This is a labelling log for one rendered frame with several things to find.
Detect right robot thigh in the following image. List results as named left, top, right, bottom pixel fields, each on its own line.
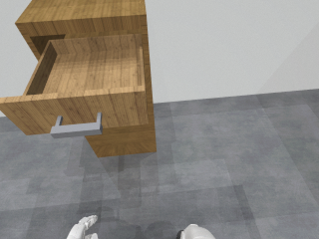
left=180, top=226, right=215, bottom=239

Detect left robot hand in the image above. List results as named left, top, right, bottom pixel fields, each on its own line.
left=67, top=215, right=98, bottom=239

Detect handle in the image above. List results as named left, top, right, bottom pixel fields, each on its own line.
left=50, top=112, right=103, bottom=139

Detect cabinet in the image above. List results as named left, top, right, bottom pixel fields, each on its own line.
left=15, top=0, right=157, bottom=158

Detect drawer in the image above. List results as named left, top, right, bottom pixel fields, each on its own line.
left=0, top=33, right=149, bottom=135

